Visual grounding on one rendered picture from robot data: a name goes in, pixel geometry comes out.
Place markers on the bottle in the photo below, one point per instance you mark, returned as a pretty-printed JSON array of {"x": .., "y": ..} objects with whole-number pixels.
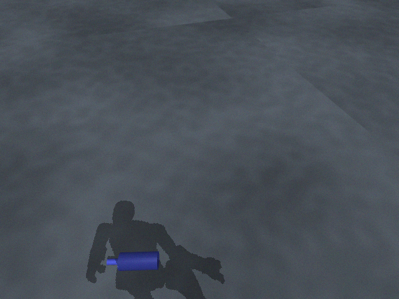
[{"x": 136, "y": 261}]

